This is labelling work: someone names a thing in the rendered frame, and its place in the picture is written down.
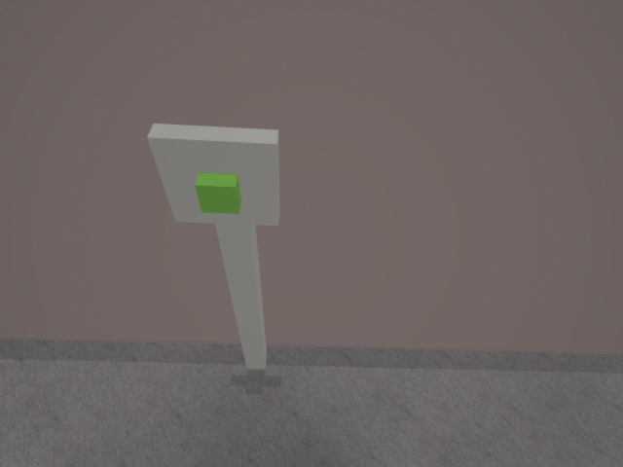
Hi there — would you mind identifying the panel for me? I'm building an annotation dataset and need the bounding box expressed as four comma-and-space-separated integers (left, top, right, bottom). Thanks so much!
147, 124, 279, 370

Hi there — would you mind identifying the button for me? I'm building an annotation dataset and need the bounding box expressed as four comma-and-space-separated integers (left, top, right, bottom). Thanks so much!
195, 172, 241, 214

